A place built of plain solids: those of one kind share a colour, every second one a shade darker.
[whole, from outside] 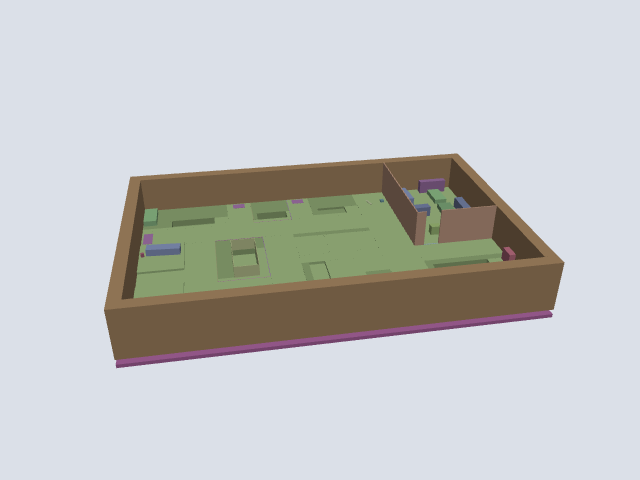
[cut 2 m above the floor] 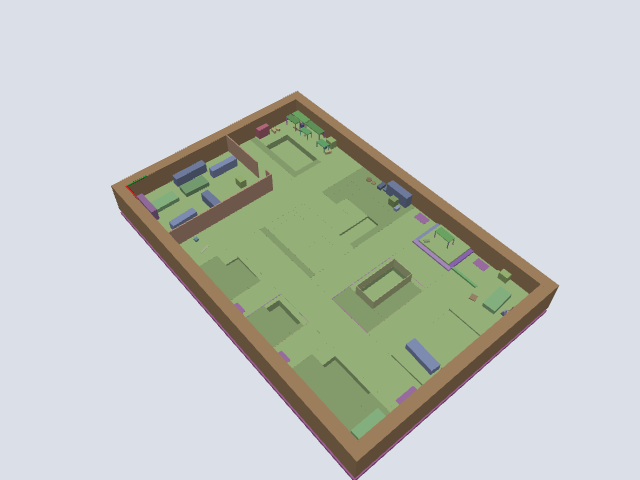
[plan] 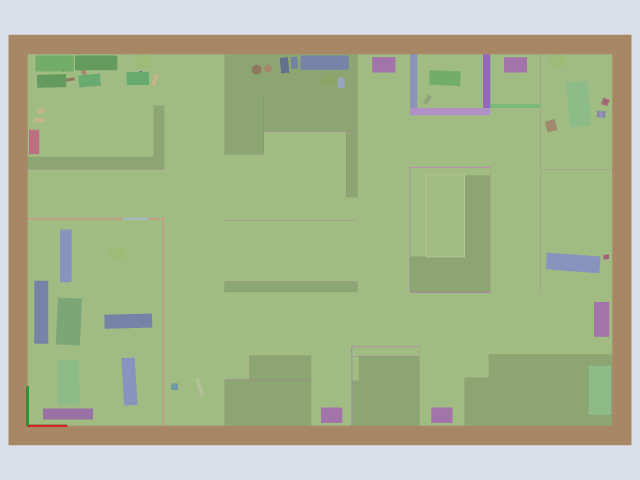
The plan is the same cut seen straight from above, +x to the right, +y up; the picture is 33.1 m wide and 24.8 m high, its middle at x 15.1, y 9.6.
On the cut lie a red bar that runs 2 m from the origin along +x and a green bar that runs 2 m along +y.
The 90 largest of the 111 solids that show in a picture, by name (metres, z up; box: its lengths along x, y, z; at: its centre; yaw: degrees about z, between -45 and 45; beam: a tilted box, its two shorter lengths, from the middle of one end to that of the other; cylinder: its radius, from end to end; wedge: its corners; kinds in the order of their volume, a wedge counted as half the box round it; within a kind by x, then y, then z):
{
 "floor_1": {"box": [1.8, 2.65, 1.0], "at": [0.9, 15.22, -0.5]},
 "floor_2": {"box": [7.05, 10.75, 1.0], "at": [3.52, 5.38, -0.5]},
 "floor_3": {"box": [7.05, 2.5, 1.0], "at": [3.52, 12.0, -0.5]},
 "floor_4": {"box": [7.05, 0.65, 1.0], "at": [3.52, 13.57, -0.5]},
 "floor_5": {"box": [7.05, 2.65, 1.0], "at": [3.52, 17.88, -0.5]},
 "floor_6": {"box": [4.7, 2.65, 0.64], "at": [4.15, 15.22, -1.0]},
 "floor_7": {"box": [0.55, 2.65, 1.0], "at": [6.78, 15.22, -0.5]},
 "floor_8": {"box": [3.1, 19.2, 1.0], "at": [8.6, 9.6, -0.5]},
 "floor_9": {"box": [0.7, 3.15, 1.0], "at": [10.5, 9.03, -0.5]},
 "floor_10": {"box": [0.95, 3.05, 1.0], "at": [10.62, 15.53, -0.5]},
 "floor_11": {"box": [1.3, 1.25, 1.0], "at": [10.8, 3.02, -0.5]},
 "floor_12": {"box": [1.1, 3.05, 1.32], "at": [11.65, 15.53, -0.66]},
 "floor_13": {"box": [4.5, 2.4, 1.0], "at": [12.4, 1.2, -0.5]},
 "floor_14": {"box": [4.5, 0.45, 1.0], "at": [12.4, 3.88, -0.5]},
 "floor_15": {"box": [3.55, 3.15, 1.32], "at": [12.62, 9.03, -0.66]},
 "floor_16": {"box": [4.95, 2.2, 1.0], "at": [12.62, 12.9, -0.5]},
 "floor_17": {"box": [2.6, 1.25, 1.11], "at": [12.75, 3.02, -0.77]},
 "floor_18": {"box": [6.9, 0.55, 1.0], "at": [13.6, 7.17, -0.5]},
 "floor_19": {"box": [6.9, 1.2, 1.0], "at": [13.6, 11.2, -0.5]},
 "floor_20": {"box": [6.9, 2.15, 1.0], "at": [13.6, 18.12, -0.5]},
 "floor_21": {"box": [2.9, 1.2, 1.0], "at": [13.65, 14.6, -0.5]},
 "floor_22": {"box": [0.6, 1.25, 1.0], "at": [14.35, 3.02, -0.5]},
 "floor_23": {"box": [4.85, 1.85, 1.0], "at": [14.62, 16.12, -0.5]},
 "floor_24": {"box": [2.1, 4.1, 1.0], "at": [15.7, 2.05, -0.5]},
 "floor_25": {"box": [2.65, 3.15, 1.0], "at": [15.72, 9.03, -0.5]},
 "floor_26": {"box": [1.35, 3.4, 1.08], "at": [15.78, 13.5, -0.78]},
 "floor_27": {"box": [0.6, 3.4, 1.0], "at": [16.75, 13.5, -0.5]},
 "floor_28": {"box": [0.35, 1.25, 1.0], "at": [16.93, 2.98, -0.5]},
 "floor_29": {"box": [2.7, 12.3, 1.0], "at": [18.4, 13.05, -0.5]},
 "floor_30": {"box": [2.75, 1.25, 0.53], "at": [18.48, 2.98, -1.06]},
 "floor_31": {"box": [3.5, 2.35, 1.0], "at": [18.5, 1.18, -0.5]},
 "floor_32": {"box": [3.5, 0.5, 1.0], "at": [18.5, 3.85, -0.5]},
 "floor_33": {"box": [0.4, 1.25, 1.0], "at": [20.05, 2.98, -0.5]},
 "floor_34": {"box": [20.05, 2.8, 1.0], "at": [20.18, 5.5, -0.5]},
 "floor_35": {"box": [0.85, 4.2, 1.0], "at": [20.18, 10.85, -0.5]},
 "floor_36": {"box": [2.3, 4.1, 1.0], "at": [21.4, 2.05, -0.5]},
 "floor_37": {"box": [1.95, 4.2, 0.81], "at": [21.57, 10.85, -0.92]},
 "floor_38": {"box": [4.15, 1.85, 1.0], "at": [21.82, 7.83, -0.5]},
 "floor_39": {"box": [4.15, 0.4, 1.0], "at": [21.82, 13.15, -0.5]},
 "floor_40": {"box": [4.15, 2.7, 1.0], "at": [21.82, 14.7, -0.5]},
 "floor_41": {"box": [3.41, 2.78, 1.3], "at": [21.82, 17.81, -0.35]},
 "floor_42": {"box": [1.25, 1.2, 1.0], "at": [23.18, 3.1, -0.5]},
 "floor_43": {"box": [1.35, 4.2, 1.0], "at": [23.23, 10.85, -0.5]},
 "floor_44": {"box": [2.6, 12.3, 1.0], "at": [25.2, 13.05, -0.5]},
 "floor_45": {"box": [3.85, 1.2, 0.74], "at": [25.73, 3.1, -0.95]},
 "floor_46": {"box": [7.65, 2.5, 1.0], "at": [26.38, 1.25, -0.5]},
 "floor_47": {"box": [7.65, 0.4, 1.0], "at": [26.38, 3.9, -0.5]},
 "floor_48": {"box": [3.7, 4.25, 1.18], "at": [28.35, 9.03, -0.41]},
 "floor_49": {"box": [3.7, 2.1, 1.0], "at": [28.35, 12.2, -0.5]},
 "floor_50": {"box": [3.7, 5.95, 1.15], "at": [28.35, 16.23, -0.42]},
 "floor_51": {"box": [2.55, 1.2, 1.0], "at": [28.93, 3.1, -0.5]},
 "wall_1": {"box": [1.0, 19.2, 4.2], "at": [-0.5, 9.6, 1.1]},
 "wall_2": {"box": [32.2, 1.0, 4.2], "at": [15.1, -0.5, 1.1]},
 "wall_3": {"box": [32.2, 1.0, 4.2], "at": [15.1, 19.7, 1.1]},
 "wall_4": {"box": [1.0, 19.2, 4.2], "at": [30.7, 9.6, 1.1]},
 "floor_base_1": {"box": [32.2, 21.2, 0.3], "at": [15.1, 9.6, -1.57]},
 "board_stack_1": {"box": [0.73, 3.25, 0.95], "at": [0.69, 5.87, 0.47]},
 "board_stack_2": {"box": [0.61, 2.73, 0.91], "at": [1.97, 8.78, 0.46], "yaw": -0.3},
 "board_stack_3": {"box": [2.47, 0.73, 0.94], "at": [5.2, 5.41, 0.47], "yaw": 1.5},
 "board_stack_4": {"box": [0.7, 2.46, 0.83], "at": [5.25, 2.29, 0.41], "yaw": 3.4},
 "board_stack_5": {"box": [2.48, 0.74, 1.24], "at": [15.34, 18.76, 0.62]},
 "board_stack_6": {"box": [2.78, 0.87, 0.6], "at": [28.18, 8.42, 0.48], "yaw": -4.2},
 "part_1": {"box": [4.91, 0.1, 3.25], "at": [2.46, 10.7, 1.57]},
 "part_2": {"box": [0.84, 0.1, 3.25], "at": [6.63, 10.7, 1.57]},
 "part_3": {"box": [0.1, 10.65, 3.25], "at": [7.0, 5.33, 1.57]},
 "sheet_stack_1": {"box": [1.15, 2.32, 0.43], "at": [2.09, 2.26, 0.21], "yaw": 0.7},
 "sheet_stack_2": {"box": [1.25, 2.43, 0.45], "at": [2.13, 5.39, 0.23], "yaw": -2.6},
 "sheet_stack_3": {"box": [1.12, 2.33, 0.42], "at": [28.46, 16.62, 0.36], "yaw": 4.4},
 "sheet_stack_4": {"box": [1.15, 2.53, 0.49], "at": [29.55, 1.84, 0.24]},
 "step_terS_tread_1": {"box": [4.15, 0.37, 1.15], "at": [21.82, 16.23, -0.42]},
 "bar_rack_1": {"box": [2.59, 0.56, 1.2], "at": [2.08, 0.61, 0.6]},
 "offcut_bin_1": {"box": [0.86, 0.63, 0.79], "at": [4.61, 8.9, 0.4], "yaw": -0.6},
 "offcut_bin_2": {"box": [0.83, 0.65, 0.82], "at": [5.94, 18.8, 0.41]},
 "offcut_bin_3": {"box": [0.71, 0.59, 0.79], "at": [15.53, 17.89, 0.4], "yaw": 1.1},
 "offcut_bin_4": {"box": [0.81, 0.6, 0.7], "at": [27.38, 18.83, 0.5]},
 "step_terE_tread_1": {"box": [0.37, 2.78, 1.15], "at": [23.71, 17.81, -0.42]},
 "step_terW_tread_1": {"box": [0.37, 2.78, 1.15], "at": [19.94, 17.81, -0.42]},
 "tool_cabinet_1": {"box": [0.53, 1.26, 1.07], "at": [0.34, 14.67, 0.53]},
 "rail_1": {"box": [0.04, 4.2, 1.0], "at": [20.58, 10.85, 0.5]},
 "rail_2": {"box": [2.03, 0.04, 1.0], "at": [21.57, 8.73, 0.5]},
 "rail_3": {"box": [2.03, 0.04, 1.0], "at": [21.57, 12.97, 0.5]},
 "rail_4": {"box": [0.04, 4.2, 1.0], "at": [22.57, 10.85, 0.5]},
 "workbench_top_1": {"box": [1.5, 0.67, 0.08], "at": [1.23, 17.82, 0.94], "yaw": 1.7},
 "workbench_top_2": {"box": [1.98, 0.82, 0.08], "at": [1.39, 18.72, 0.86]},
 "workbench_top_3": {"box": [2.18, 0.76, 0.08], "at": [3.53, 18.75, 0.81]},
 "workbench_top_4": {"box": [1.61, 0.76, 0.06], "at": [21.55, 17.97, 1.12], "yaw": -2.2},
 "step_hump_1": {"box": [2.6, 0.22, 0.23], "at": [25.2, 16.53, 0.07]},
 "sack_1": {"box": [0.43, 0.81, 0.31], "at": [13.27, 18.63, 0.15], "yaw": 5.3},
 "low_mat_1": {"box": [0.8, 1.8, 0.06], "at": [29.65, 5.5, -0.02]},
 "sawhorses_top_1": {"box": [1.16, 0.68, 0.08], "at": [5.68, 17.95, 0.67], "yaw": 0.7}
}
